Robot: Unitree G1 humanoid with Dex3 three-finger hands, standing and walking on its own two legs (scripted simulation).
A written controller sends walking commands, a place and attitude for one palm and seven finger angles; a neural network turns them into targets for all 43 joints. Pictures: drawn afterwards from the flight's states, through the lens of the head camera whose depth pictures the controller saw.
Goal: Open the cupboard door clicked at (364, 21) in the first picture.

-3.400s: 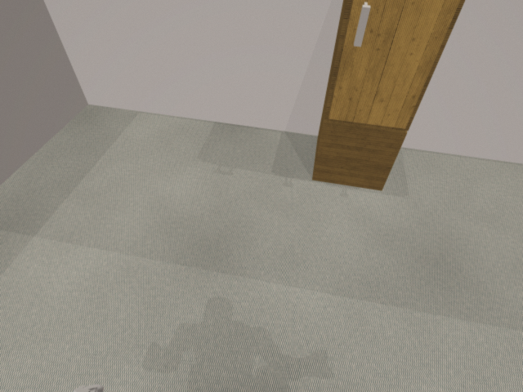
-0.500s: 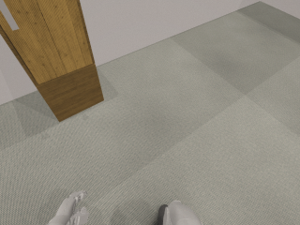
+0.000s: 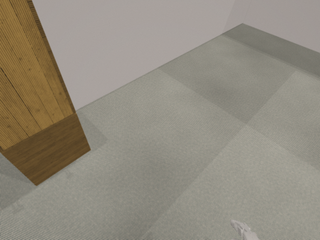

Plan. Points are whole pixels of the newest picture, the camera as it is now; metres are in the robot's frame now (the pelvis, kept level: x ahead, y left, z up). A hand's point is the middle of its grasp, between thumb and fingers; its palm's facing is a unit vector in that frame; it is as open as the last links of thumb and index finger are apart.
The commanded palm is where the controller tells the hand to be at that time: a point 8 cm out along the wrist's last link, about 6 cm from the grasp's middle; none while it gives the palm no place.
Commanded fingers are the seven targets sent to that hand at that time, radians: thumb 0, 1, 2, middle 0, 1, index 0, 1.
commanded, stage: walk to a spot facing it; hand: left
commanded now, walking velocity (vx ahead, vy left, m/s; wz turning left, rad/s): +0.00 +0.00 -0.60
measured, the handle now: out of the picture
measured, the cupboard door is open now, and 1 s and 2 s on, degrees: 0 0 0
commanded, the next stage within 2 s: turn to face it in 0.26 s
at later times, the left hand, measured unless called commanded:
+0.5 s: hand (134, 189) +0.29 +0.11 -0.15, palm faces -0.30 -0.92 -0.26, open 7.4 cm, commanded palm none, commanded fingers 0.00 0.90 0.90 -0.20 -0.30 -0.20 -0.30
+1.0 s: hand (106, 210) +0.22 +0.18 -0.16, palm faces +0.01 -0.98 -0.22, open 7.4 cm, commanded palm none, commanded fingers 0.00 0.90 0.90 -0.20 -0.30 -0.20 -0.30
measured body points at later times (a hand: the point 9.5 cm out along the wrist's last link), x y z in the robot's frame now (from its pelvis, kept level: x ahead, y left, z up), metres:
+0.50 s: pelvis +0.11 -0.03 +0.00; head +0.14 -0.07 +0.44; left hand +0.31 +0.16 -0.13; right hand +0.02 -0.29 -0.16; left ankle +0.07 +0.12 -0.65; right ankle +0.12 -0.13 -0.72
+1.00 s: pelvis +0.14 -0.02 +0.02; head +0.18 +0.01 +0.46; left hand +0.22 +0.23 -0.14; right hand +0.16 -0.27 -0.12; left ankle +0.16 +0.07 -0.72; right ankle +0.10 -0.18 -0.65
